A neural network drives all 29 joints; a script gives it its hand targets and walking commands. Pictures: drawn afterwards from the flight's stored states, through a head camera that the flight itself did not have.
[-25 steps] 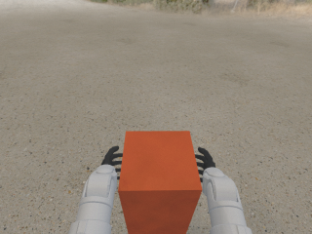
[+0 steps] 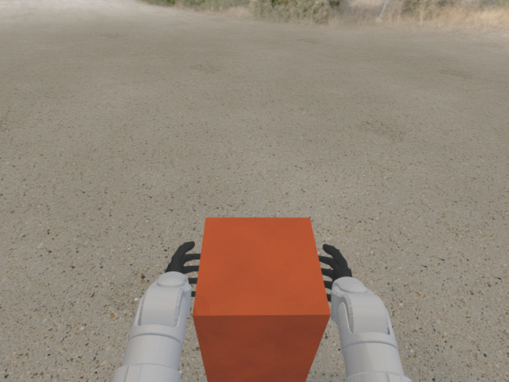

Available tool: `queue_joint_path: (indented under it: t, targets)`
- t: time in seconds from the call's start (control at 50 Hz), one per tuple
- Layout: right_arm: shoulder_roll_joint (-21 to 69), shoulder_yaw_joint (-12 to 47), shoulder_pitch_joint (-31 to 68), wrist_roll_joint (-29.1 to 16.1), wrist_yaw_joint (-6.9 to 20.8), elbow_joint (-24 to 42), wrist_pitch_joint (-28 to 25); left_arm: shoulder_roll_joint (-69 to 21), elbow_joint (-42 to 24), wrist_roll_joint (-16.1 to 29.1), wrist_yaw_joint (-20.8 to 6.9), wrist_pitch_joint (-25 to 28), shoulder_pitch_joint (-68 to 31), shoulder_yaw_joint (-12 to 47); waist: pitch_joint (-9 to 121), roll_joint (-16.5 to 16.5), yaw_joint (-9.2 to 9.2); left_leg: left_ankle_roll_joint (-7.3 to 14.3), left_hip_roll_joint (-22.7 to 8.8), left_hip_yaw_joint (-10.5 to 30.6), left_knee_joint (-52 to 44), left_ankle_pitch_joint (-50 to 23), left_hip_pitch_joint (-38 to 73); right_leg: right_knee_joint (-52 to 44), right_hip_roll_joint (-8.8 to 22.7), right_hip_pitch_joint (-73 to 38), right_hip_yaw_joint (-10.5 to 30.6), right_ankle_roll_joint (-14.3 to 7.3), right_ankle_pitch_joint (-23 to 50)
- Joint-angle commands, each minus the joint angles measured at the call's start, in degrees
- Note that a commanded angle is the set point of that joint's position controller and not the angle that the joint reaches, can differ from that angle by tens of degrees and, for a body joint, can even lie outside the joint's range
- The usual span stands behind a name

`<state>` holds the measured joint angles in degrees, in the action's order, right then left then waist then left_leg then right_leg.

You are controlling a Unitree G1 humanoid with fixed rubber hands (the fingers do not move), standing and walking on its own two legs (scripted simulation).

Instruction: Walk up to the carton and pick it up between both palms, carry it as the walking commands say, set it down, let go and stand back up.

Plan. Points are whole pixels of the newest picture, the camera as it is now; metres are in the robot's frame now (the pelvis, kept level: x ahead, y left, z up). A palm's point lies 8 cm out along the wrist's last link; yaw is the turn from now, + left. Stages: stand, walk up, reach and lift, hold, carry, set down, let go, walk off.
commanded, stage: hold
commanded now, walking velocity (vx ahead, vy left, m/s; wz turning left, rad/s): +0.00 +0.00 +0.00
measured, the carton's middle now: (257, 308) +0.29 +0.00 -0.03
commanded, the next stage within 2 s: carry in 0.30 s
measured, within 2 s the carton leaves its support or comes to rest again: neither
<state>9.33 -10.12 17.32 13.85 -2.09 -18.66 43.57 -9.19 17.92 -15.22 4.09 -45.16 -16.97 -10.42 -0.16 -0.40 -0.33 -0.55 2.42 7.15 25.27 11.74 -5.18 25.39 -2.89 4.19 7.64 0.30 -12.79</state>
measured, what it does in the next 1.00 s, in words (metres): steps to the right, turning right: left foot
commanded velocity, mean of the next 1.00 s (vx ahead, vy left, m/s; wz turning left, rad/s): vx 0.00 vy -0.15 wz -0.44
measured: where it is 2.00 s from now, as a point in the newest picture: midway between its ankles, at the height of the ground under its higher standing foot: outside the picture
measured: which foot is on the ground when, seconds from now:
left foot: down 0.00-0.58, up 0.60-0.80, down 0.82-1.00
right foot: down 0.00-0.84, up 0.86-1.00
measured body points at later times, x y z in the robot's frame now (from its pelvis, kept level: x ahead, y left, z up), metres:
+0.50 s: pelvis -0.02 -0.02 -0.01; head -0.02 -0.02 +0.44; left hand +0.31 +0.10 +0.04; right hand +0.29 -0.17 +0.04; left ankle +0.03 +0.13 -0.74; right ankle +0.01 -0.14 -0.72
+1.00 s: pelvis -0.07 -0.11 -0.01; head -0.04 -0.12 +0.44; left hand +0.25 -0.08 +0.05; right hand +0.16 -0.33 +0.05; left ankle -0.02 +0.03 -0.74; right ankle -0.08 -0.22 -0.70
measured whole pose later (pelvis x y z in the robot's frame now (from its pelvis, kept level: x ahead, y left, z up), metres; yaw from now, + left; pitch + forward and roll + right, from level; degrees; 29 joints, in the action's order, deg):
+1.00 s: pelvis -0.07 -0.11 -0.01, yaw -22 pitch +5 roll -1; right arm 8.1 -1.6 11.6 4.1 -9.3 16.7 67.6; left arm -8.1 -17.8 -4.7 10.3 -69.4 -12.0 -4.4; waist 2.1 0.2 1.2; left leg -3.1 -10.2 -10.8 34.8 17.2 -21.3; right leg 53.9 -0.1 34.8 -3.6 0.3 -24.0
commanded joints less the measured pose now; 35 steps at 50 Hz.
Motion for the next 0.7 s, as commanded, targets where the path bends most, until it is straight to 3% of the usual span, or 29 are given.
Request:
queue_joint_path:
  t: [0.0,0.26,0.28,0.3,0.34,0.38,0.4,0.44,0.48,0.52,0.54,0.56,0.58,0.6,0.62,0.64,0.68]
  targets:
    - [61.9,29.4,28.6,-14.8,13.2,2.5,-2.3,-59.4,-5.8,17.4,-15.7,3.7,-33.0,31.9,13.6,0.4,0.02,0.3,2.0,-2.4,-3.6,-5.8,3.5,-4.2,-1.7,-0.3,-2.2,0.2,7.1]
    - [61.9,28.5,29.8,-14.3,13.3,1.3,-2.6,-59.3,-4.7,17.1,-15.8,3.9,-34.6,31.2,13.2,0.4,-0.01,0.4,1.9,-2.5,-3.4,-3.2,2.8,-4.0,-1.6,0.9,-2.3,0.0,4.2]
    - [60.5,30.7,30.9,-15.8,13.5,3.4,-2.8,-57.3,-4.6,17.6,-15.6,3.8,-34.2,32.8,8.7,-0.8,1.2,1.0,-7.6,2.2,-2.0,9.5,-9.3,-1.1,7.0,12.4,2.4,-1.9,-9.7]
    - [59.7,30.4,31.0,-16.3,13.0,3.4,-2.7,-56.9,-5.3,18.7,-15.3,3.6,-34.8,32.7,10.4,-0.9,0.92,1.6,-9.8,4.2,-2.0,10.7,-8.9,0.1,6.3,13.5,3.0,-2.4,-10.3]
    - [59.2,31.0,29.2,-15.8,12.2,4.5,-2.3,-56.9,-7.5,20.6,-15.2,3.0,-35.8,35.0,14.1,4.6,0.64,3.4,-14.9,8.4,-4.1,8.3,-6.8,9.2,3.7,18.2,-0.1,-1.8,-6.2]
    - [59.6,33.9,28.3,-17.6,10.7,9.4,-1.4,-57.9,-13.4,25.3,-15.1,1.4,-38.6,39.8,17.0,12.0,0.1,7.5,-22.8,13.8,-4.1,-6.1,-3.0,21.2,2.9,25.4,-3.2,-1.3,-12.7]
    - [59.7,35.5,27.9,-18.5,9.9,12.0,-0.5,-58.6,-15.4,27.4,-15.0,0.1,-38.8,41.6,18.6,12.4,0.09,9.2,-25.1,13.0,-2.5,-16.5,-1.8,22.7,3.9,26.8,-4.4,-1.3,-14.5]
    - [58.7,38.2,26.5,-20.4,8.5,17.6,2.2,-58.5,-19.7,30.7,-14.5,-2.8,-37.3,44.0,21.5,11.6,-0.33,9.5,-24.4,7.4,1.4,-29.0,-1.4,20.6,3.4,25.4,-6.8,-1.4,-12.8]
    - [56.8,40.1,25.6,-23.0,7.4,23.5,5.6,-57.7,-24.4,33.3,-13.7,-6.1,-33.6,45.5,23.5,12.0,-0.33,7.8,-21.7,0.9,5.1,-32.5,-3.0,14.2,1.5,21.2,-9.6,-1.4,-8.7]
    - [55.1,42.3,24.5,-25.5,6.5,28.8,9.4,-57.0,-29.0,35.0,-12.8,-9.6,-30.8,46.6,25.7,11.1,-0.44,4.7,-19.3,-3.8,10.0,-28.5,-6.3,6.6,0.2,14.4,-10.7,-2.5,-4.5]
    - [54.4,43.0,23.4,-26.2,6.3,29.8,11.2,-56.3,-29.5,34.7,-12.5,-11.2,-29.0,46.5,26.8,8.0,-0.13,2.4,-17.8,-5.6,14.9,-22.4,-10.5,2.6,1.7,8.9,-8.0,-3.5,-0.9]
    - [53.4,43.8,22.1,-26.9,6.4,31.1,13.0,-55.1,-29.0,34.0,-12.2,-12.6,-25.9,45.9,27.2,-1.8,0.56,-0.8,-14.3,-9.0,21.7,-6.0,-22.1,1.1,8.4,0.8,1.9,-6.2,7.1]
    - [54.0,44.5,21.5,-28.2,6.8,32.4,14.7,-54.4,-28.9,33.0,-11.7,-13.7,-22.6,45.1,26.6,-17.8,1.34,-3.8,-7.1,-16.2,33.0,23.3,-34.4,1.2,20.2,-3.7,15.1,-12.1,29.1]
    - [54.8,45.3,22.5,-29.9,7.3,33.4,15.6,-54.0,-32.4,32.6,-11.2,-14.4,-23.1,45.4,27.1,-14.7,0.94,-2.9,-7.8,-11.6,39.5,28.7,-34.5,3.5,20.4,-3.3,13.4,-14.7,41.2]
    - [55.7,46.3,22.9,-31.7,7.6,34.9,16.3,-53.8,-34.8,32.1,-10.6,-15.0,-23.2,45.3,27.3,-9.2,0.83,-2.7,-8.3,-10.7,40.5,25.6,-33.4,4.9,18.3,-1.4,9.7,-14.3,42.7]
    - [56.6,47.4,23.4,-33.7,7.8,37.1,17.1,-53.9,-37.3,32.0,-10.1,-15.6,-23.6,45.4,27.0,-5.6,0.72,-2.8,-8.8,-10.9,39.5,21.4,-32.3,6.0,16.3,0.7,6.6,-13.4,39.6]
    - [57.0,48.0,23.7,-35.9,7.9,39.9,18.7,-53.7,-40.9,31.7,-8.9,-16.7,-23.5,44.5,27.8,-3.9,0.67,-2.7,-8.2,-11.9,33.4,16.4,-30.1,7.9,13.1,2.2,4.1,-13.0,34.9]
